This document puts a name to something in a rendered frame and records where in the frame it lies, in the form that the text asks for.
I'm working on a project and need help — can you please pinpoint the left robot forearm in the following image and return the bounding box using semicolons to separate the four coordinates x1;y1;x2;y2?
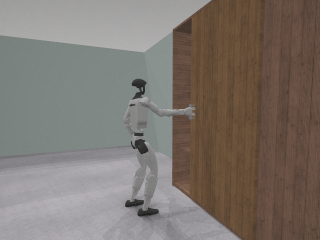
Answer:
124;122;135;137

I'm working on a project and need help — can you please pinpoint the robot left upper arm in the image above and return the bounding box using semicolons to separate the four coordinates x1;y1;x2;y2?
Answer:
123;101;131;124

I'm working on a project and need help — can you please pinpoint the wardrobe door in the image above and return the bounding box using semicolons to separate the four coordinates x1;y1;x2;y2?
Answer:
189;0;265;240
255;0;320;240

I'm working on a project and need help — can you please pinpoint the right robot forearm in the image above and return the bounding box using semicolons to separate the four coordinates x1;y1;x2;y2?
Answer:
160;109;185;117

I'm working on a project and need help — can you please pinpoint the robot right foot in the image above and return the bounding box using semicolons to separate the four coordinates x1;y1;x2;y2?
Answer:
137;207;159;217

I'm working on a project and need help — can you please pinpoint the handle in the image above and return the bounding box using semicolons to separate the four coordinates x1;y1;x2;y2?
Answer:
189;104;195;120

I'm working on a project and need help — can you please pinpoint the robot right upper arm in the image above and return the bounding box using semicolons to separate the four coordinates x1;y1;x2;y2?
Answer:
139;97;164;117

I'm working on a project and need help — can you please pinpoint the robot torso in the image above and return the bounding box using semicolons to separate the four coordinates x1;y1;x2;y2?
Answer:
130;96;149;148

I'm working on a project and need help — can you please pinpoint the right robot hand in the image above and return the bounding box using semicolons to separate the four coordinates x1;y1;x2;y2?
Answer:
184;107;196;116

